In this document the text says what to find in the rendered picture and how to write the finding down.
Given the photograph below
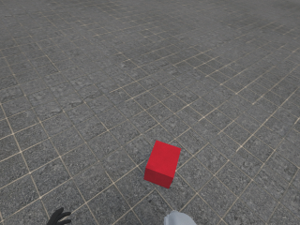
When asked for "right robot thigh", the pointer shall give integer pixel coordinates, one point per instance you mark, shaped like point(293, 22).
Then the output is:
point(178, 218)

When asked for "robot left hand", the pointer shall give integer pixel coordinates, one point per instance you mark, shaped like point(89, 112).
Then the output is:
point(57, 215)

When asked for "carton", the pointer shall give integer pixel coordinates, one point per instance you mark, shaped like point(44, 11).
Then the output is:
point(161, 166)

